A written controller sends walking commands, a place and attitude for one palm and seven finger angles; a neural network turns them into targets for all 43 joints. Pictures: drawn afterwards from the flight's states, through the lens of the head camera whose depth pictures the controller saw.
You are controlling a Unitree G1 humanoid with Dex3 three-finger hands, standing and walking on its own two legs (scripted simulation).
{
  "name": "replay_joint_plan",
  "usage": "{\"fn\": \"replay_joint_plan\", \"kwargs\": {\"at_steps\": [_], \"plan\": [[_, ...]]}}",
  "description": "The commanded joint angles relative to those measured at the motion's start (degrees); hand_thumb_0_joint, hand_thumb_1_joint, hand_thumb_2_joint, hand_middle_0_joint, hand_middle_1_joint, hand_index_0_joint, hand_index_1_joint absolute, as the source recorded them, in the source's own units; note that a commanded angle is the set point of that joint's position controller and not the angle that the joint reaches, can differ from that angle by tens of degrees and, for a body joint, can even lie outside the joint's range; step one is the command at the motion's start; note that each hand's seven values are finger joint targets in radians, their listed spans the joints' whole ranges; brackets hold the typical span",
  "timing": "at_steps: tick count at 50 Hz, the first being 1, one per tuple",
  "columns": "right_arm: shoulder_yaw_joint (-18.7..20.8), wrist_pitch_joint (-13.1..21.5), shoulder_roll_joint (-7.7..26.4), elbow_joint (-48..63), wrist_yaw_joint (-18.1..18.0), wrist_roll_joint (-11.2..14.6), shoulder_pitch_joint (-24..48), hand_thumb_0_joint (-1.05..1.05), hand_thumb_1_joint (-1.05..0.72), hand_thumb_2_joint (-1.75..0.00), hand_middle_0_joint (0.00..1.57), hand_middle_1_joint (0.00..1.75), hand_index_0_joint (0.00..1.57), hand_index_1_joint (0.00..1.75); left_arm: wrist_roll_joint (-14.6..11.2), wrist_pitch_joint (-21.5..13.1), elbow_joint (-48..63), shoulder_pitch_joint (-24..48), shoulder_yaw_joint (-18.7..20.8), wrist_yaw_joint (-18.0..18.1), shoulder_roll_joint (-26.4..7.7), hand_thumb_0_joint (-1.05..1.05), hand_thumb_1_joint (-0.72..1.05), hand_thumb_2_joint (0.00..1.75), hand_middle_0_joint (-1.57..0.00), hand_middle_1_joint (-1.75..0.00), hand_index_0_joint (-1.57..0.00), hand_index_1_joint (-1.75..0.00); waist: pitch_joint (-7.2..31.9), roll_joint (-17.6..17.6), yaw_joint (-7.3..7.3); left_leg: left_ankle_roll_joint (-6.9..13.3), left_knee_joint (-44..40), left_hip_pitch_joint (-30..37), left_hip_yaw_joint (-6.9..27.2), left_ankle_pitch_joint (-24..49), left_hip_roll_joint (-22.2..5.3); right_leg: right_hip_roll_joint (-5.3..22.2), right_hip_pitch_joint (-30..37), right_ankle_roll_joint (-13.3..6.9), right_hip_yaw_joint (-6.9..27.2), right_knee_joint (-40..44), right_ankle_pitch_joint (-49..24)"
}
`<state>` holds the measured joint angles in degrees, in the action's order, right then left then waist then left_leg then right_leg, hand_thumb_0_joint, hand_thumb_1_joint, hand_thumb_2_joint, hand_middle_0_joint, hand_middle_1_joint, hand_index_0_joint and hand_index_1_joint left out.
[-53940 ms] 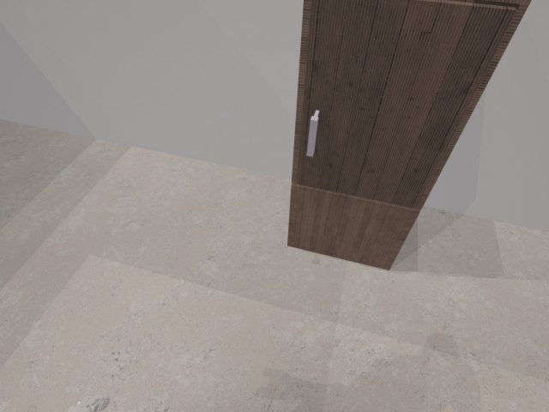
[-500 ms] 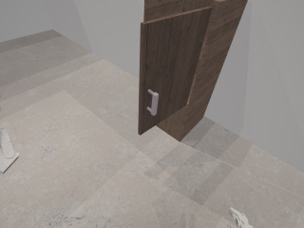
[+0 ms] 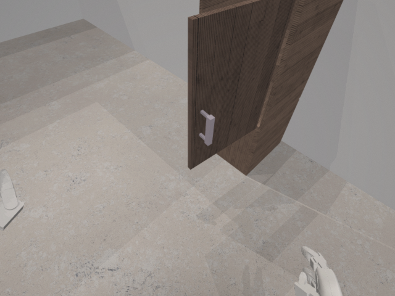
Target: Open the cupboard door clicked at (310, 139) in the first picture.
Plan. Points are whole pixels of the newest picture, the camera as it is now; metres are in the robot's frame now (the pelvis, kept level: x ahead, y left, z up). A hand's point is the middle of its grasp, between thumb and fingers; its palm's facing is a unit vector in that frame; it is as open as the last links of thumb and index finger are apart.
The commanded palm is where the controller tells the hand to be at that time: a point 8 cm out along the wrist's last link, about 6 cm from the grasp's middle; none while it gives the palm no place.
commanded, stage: stop stepping back and stand still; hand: left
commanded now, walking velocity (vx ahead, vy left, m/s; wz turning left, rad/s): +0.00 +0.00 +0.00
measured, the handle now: (205, 127) +0.65 +0.01 -0.10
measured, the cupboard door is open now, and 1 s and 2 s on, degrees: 83 83 83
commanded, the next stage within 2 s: let the arm hang, fingers relaxed in 0.26 s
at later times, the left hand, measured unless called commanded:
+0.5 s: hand (76, 248) +0.20 +0.26 -0.02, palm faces +0.12 -0.88 -0.47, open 7.4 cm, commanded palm none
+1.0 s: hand out of the picture -0.04 +0.19 -0.16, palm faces +0.04 -0.97 -0.22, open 7.3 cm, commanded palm none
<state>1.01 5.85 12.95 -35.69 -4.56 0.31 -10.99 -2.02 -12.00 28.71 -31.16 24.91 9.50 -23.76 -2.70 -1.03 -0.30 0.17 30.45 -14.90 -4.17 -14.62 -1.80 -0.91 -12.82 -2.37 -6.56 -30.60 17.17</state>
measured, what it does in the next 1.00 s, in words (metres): stands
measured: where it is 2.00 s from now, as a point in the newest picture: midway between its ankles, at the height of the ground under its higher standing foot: outside the picture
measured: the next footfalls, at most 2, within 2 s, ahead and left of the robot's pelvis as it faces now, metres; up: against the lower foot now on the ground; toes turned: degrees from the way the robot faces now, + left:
none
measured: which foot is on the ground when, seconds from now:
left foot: down 0.00-1.00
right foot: down 0.00-1.00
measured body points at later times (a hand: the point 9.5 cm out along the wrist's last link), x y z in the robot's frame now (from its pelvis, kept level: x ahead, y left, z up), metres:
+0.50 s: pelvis +0.01 +0.01 +0.00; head +0.02 -0.03 +0.44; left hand +0.19 +0.30 +0.01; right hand +0.16 -0.25 -0.13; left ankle +0.02 +0.12 -0.73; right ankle +0.00 -0.07 -0.73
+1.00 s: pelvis +0.00 +0.01 +0.01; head +0.02 +0.00 +0.46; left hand -0.04 +0.25 -0.14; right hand -0.04 -0.19 -0.16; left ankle +0.02 +0.12 -0.73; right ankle +0.00 -0.07 -0.73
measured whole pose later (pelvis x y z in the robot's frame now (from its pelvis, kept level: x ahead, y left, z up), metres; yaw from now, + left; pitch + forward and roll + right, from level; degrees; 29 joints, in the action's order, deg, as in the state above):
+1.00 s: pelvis +0.00 +0.01 +0.01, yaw +1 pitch -1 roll +0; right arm -1.0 -1.5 7.0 -66.0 -1.2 -1.2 -18.0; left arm 0.1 0.6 -66.7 -18.0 0.5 1.6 -9.0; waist -3.9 1.7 0.5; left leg 1.2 23.3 -11.1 -4.2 -10.9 -0.3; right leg -0.1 -8.7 -2.3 -6.6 -23.0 13.1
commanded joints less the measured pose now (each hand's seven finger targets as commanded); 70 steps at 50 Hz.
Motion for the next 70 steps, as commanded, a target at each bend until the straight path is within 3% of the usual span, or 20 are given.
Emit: {"fn": "replay_joint_plan", "kwargs": {"at_steps": [1,4,7,13,17,18,19,21,23,25,27,28,30,33,35,37,39,42,50,70], "plan": [[1.4,3.2,5.6,8.6,-0.1,0.4,3.3,0.00,-0.90,-0.90,0.20,0.30,0.20,0.30,0.1,-3.0,10.1,-0.2,6.0,0.8,-8.8,0.00,0.90,0.90,-0.20,-0.30,-0.20,-0.30,7.7,8.0,0.43,1.9,-7.1,0.2,7.5,17.0,-7.2,3.2,7.2,2.5,6.5,4.7,-14.8],[1.6,2.5,5.5,9.1,0.4,0.8,3.0,0.00,-0.90,-0.90,0.20,0.30,0.20,0.30,-0.6,-2.0,10.5,-2.6,5.7,0.7,-8.6,0.00,0.90,0.90,-0.20,-0.30,-0.20,-0.30,11.6,4.1,0.92,0.4,-3.0,1.8,4.3,19.4,-4.9,5.8,9.8,1.6,9.3,4.9,-26.1],[1.3,1.4,5.3,9.8,0.4,0.7,3.4,0.00,-0.90,-0.90,0.20,0.30,0.20,0.30,-1.0,-1.3,11.1,-2.6,6.7,1.0,-10.0,0.00,0.90,0.90,-0.20,-0.30,-0.20,-0.30,12.4,2.6,0.99,0.0,-1.8,2.4,3.0,18.7,-3.8,7.2,9.8,1.4,10.5,5.3,-31.9],[0.9,0.6,5.2,10.2,-0.2,0.6,4.6,0.00,-0.90,-0.90,0.20,0.30,0.20,0.30,-1.3,-0.7,10.3,-2.2,7.8,1.1,-11.4,0.00,0.90,0.90,-0.20,-0.30,-0.20,-0.30,9.4,4.3,0.60,0.1,-4.7,2.7,3.7,16.4,-4.0,6.2,7.1,1.9,9.1,7.2,-23.9],[0.7,0.2,5.2,9.9,-0.1,0.6,4.2,0.00,-0.90,-0.90,0.20,0.30,0.20,0.30,-1.3,-0.3,8.3,-1.6,5.9,0.9,-9.5,0.00,0.90,0.90,-0.20,-0.30,-0.20,-0.30,7.9,3.2,0.61,0.3,-5.6,2.1,3.9,12.9,-3.8,5.7,6.2,2.1,9.7,9.2,-19.4],[3.1,4.1,11.0,-3.3,5.1,0.5,7.6,0.00,-0.90,-0.90,0.20,0.30,0.20,0.30,2.9,6.1,-34.1,5.2,-20.8,-6.8,0.7,0.00,0.90,0.90,-0.20,-0.30,-0.20,-0.30,3.3,1.0,3.22,0.3,2.2,0.6,4.2,17.4,-5.2,8.9,-2.9,0.6,4.7,2.3,-20.5],[3.8,0.6,13.6,-4.0,5.3,-0.3,2.0,0.00,-0.90,-0.90,0.20,0.30,0.20,0.30,3.6,10.0,-36.1,5.4,-18.1,-8.9,1.0,0.00,0.90,0.90,-0.20,-0.30,-0.20,-0.30,6.3,2.1,1.53,1.3,0.6,0.2,5.2,17.0,-5.7,9.5,-3.0,-0.5,8.5,2.2,-18.8],[2.5,-2.0,11.1,-4.0,5.0,-1.2,0.7,0.00,-0.90,-0.90,0.20,0.30,0.20,0.30,4.0,11.0,-41.0,9.0,-18.7,-9.7,2.0,0.00,0.90,0.90,-0.20,-0.30,-0.20,-0.30,6.1,-2.4,0.95,3.3,0.0,-3.5,7.1,11.3,-5.8,8.1,-2.5,-0.5,7.3,1.1,-14.3],[1.7,-3.2,10.3,-5.0,5.0,-1.7,1.4,0.00,-0.90,-0.90,0.20,0.30,0.20,0.30,4.1,10.6,-47.9,13.3,-19.7,-9.6,1.0,0.00,0.90,0.90,-0.20,-0.30,-0.20,-0.30,6.9,-10.1,0.87,2.8,0.9,-2.6,7.4,9.4,-4.1,9.8,-1.4,-1.6,9.4,3.2,-13.4],[1.0,-4.8,8.6,-6.9,4.9,-2.0,0.8,0.00,-0.90,-0.90,0.20,0.30,0.20,0.30,3.8,11.1,-55.5,16.0,-20.7,-9.1,1.1,0.00,0.90,0.90,-0.20,-0.30,-0.20,-0.30,6.0,-11.6,1.23,1.7,1.8,-0.1,5.4,9.2,-1.9,12.2,-1.8,-2.8,10.6,5.0,-16.8],[0.1,-5.9,6.6,-10.3,4.7,-2.2,0.0,0.00,-0.90,-0.90,0.20,0.30,0.20,0.30,3.5,11.8,-63.0,18.1,-21.9,-8.6,2.4,0.00,0.90,0.90,-0.20,-0.30,-0.20,-0.30,5.9,-7.6,1.49,1.0,-0.5,2.0,5.2,10.0,-1.8,11.8,-1.2,-2.4,9.9,5.4,-15.7],[-0.3,-6.2,6.3,-11.6,4.7,-2.2,-0.3,0.00,-0.90,-0.90,0.20,0.30,0.20,0.30,3.3,12.0,-66.2,18.5,-22.4,-8.4,2.5,0.00,0.90,0.90,-0.20,-0.30,-0.20,-0.30,5.8,-2.3,1.21,1.0,-2.5,2.8,5.8,12.2,-2.5,10.6,-0.3,-1.7,9.0,5.0,-14.1],[-0.9,-6.1,5.9,-14.8,4.3,-2.2,0.5,0.00,-0.90,-0.90,0.20,0.30,0.20,0.30,2.9,12.0,-72.8,17.9,-22.9,-8.2,3.5,0.00,0.90,0.90,-0.20,-0.30,-0.20,-0.30,5.1,4.9,0.17,1.6,-6.6,1.3,7.4,13.4,-4.1,8.3,3.4,-0.1,8.3,5.6,-10.4],[-1.2,-6.0,4.6,-19.0,3.6,-2.0,-0.7,0.00,-0.90,-0.90,0.20,0.30,0.20,0.30,2.8,11.6,-80.5,16.0,-22.6,-7.9,5.2,0.00,0.90,0.90,-0.20,-0.30,-0.20,-0.30,4.4,6.9,-0.13,1.1,-8.1,1.9,7.1,10.2,-4.0,8.1,5.7,-0.4,8.6,9.3,-8.6],[-1.0,-6.2,3.1,-21.4,3.4,-2.0,-2.5,0.00,-0.90,-0.90,0.20,0.30,0.20,0.30,2.7,11.6,-83.5,15.5,-22.6,-7.9,6.5,0.00,0.90,0.90,-0.20,-0.30,-0.20,-0.30,3.5,10.1,-0.02,1.2,-9.2,1.5,6.9,6.7,-3.8,8.3,6.0,-0.8,8.5,11.0,-7.1],[-1.0,-6.3,2.4,-23.6,3.2,-1.9,-4.3,0.00,-0.90,-0.90,0.20,0.30,0.20,0.30,2.4,11.5,-86.2,15.3,-22.9,-8.0,6.9,0.00,0.90,0.90,-0.20,-0.30,-0.20,-0.30,2.5,9.0,0.21,1.1,-10.2,1.5,7.0,4.8,-3.8,8.3,5.7,-1.0,8.4,12.3,-5.7],[-0.8,-6.4,2.2,-25.1,3.0,-1.7,-6.0,0.00,-0.90,-0.90,0.20,0.30,0.20,0.30,2.4,11.4,-88.3,14.9,-23.2,-8.0,7.3,0.00,0.90,0.90,-0.20,-0.30,-0.20,-0.30,1.6,4.0,0.37,1.2,-10.3,2.6,6.8,5.0,-4.0,8.3,4.7,-0.9,7.9,13.1,-5.3],[-0.8,-6.6,1.3,-27.1,2.8,-1.7,-8.3,0.00,-0.90,-0.90,0.20,0.30,0.20,0.30,2.3,11.5,-90.7,14.0,-23.6,-7.9,8.2,0.00,0.90,0.90,-0.20,-0.30,-0.20,-0.30,-1.0,1.7,0.77,1.2,-11.0,2.6,6.4,2.9,-3.8,8.2,2.5,-0.8,8.2,14.3,-2.2],[-1.1,-6.2,-0.8,-29.6,2.5,-1.6,-11.1,0.00,-0.90,-0.90,0.20,0.30,0.20,0.30,2.3,11.4,-93.7,11.0,-23.8,-7.4,10.5,0.00,0.90,0.90,-0.20,-0.30,-0.20,-0.30,-2.5,-0.2,0.68,1.7,-12.1,2.8,6.0,3.0,-3.9,7.6,1.4,-0.4,7.7,13.3,-2.6],[-1.0,-5.1,-2.4,-30.3,2.1,-1.6,-11.1,0.00,-0.90,-0.90,0.20,0.30,0.20,0.30,2.6,11.1,-94.4,9.3,-23.6,-7.2,12.7,0.00,0.90,0.90,-0.20,-0.30,-0.20,-0.30,-2.6,2.9,0.54,1.9,-13.2,3.4,6.1,6.2,-4.0,7.5,2.2,0.2,7.5,11.7,-6.9]]}}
